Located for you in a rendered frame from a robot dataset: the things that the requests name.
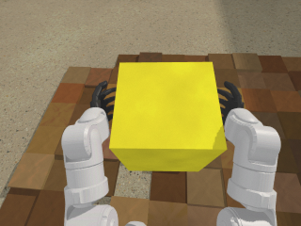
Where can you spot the robot left hand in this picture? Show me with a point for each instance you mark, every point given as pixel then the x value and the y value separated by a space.
pixel 99 101

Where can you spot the left robot upper arm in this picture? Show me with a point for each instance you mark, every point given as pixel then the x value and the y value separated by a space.
pixel 94 215

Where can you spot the carton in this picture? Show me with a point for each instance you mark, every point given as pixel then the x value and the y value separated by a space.
pixel 167 116

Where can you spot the right robot upper arm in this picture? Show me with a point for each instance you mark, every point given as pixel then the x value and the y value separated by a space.
pixel 236 216

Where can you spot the right robot forearm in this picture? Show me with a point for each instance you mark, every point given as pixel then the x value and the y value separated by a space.
pixel 256 149

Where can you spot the left robot forearm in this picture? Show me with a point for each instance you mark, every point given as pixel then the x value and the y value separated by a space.
pixel 83 160

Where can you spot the robot right hand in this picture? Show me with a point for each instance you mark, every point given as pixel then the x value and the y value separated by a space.
pixel 234 100

